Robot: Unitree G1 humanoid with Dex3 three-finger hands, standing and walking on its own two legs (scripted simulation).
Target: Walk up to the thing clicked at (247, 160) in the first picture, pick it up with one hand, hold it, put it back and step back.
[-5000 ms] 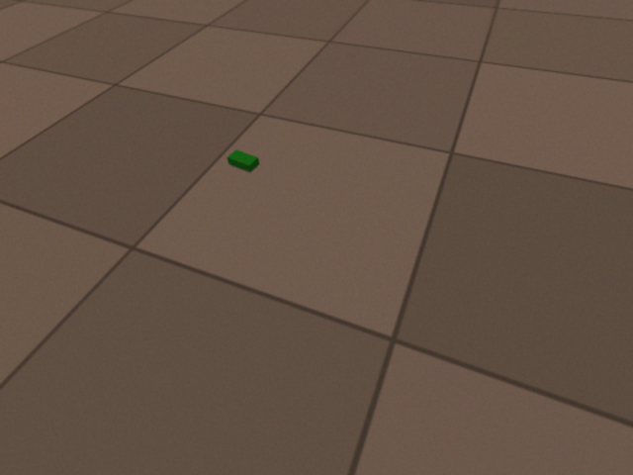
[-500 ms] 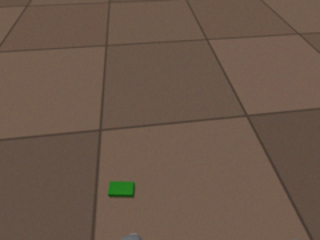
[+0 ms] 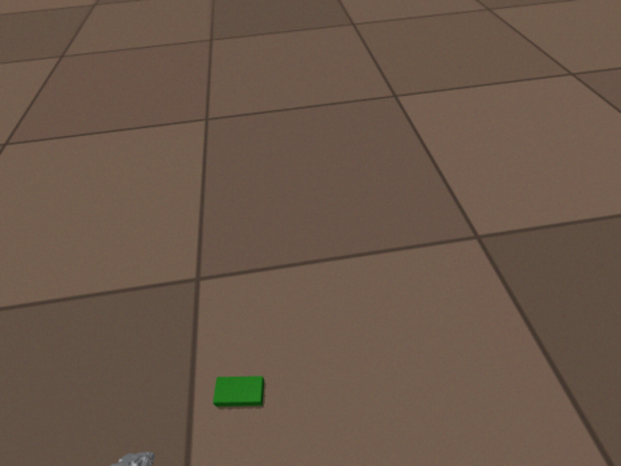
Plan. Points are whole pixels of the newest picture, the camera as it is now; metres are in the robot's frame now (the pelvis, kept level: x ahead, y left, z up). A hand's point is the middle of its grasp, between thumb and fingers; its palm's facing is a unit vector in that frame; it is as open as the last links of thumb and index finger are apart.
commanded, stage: walk up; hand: left
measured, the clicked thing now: (239, 391) +0.46 +0.30 -0.75
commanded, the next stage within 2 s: stand in 0.78 s
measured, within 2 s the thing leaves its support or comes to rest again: neither
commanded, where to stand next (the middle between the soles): +0.01 -0.03 m, yaw +1 degrees
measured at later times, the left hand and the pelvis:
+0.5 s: hand out of the picture +0.10 +0.26 -0.15, palm faces +0.00 -0.95 -0.31, open 7.4 cm; pelvis +0.01 +0.01 +0.01, yaw +0 degrees
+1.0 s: hand out of the picture +0.09 +0.26 -0.14, palm faces -0.01 -0.94 -0.33, open 7.4 cm; pelvis +0.01 +0.01 +0.01, yaw +0 degrees
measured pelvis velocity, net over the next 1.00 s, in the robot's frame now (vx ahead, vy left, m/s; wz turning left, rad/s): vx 0.01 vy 0.01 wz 0.00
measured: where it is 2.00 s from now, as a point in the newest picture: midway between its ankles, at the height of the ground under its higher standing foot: outside the picture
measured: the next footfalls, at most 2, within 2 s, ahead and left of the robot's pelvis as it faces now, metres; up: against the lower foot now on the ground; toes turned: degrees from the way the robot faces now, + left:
none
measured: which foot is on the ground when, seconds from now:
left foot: down 0.00-1.00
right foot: down 0.00-1.00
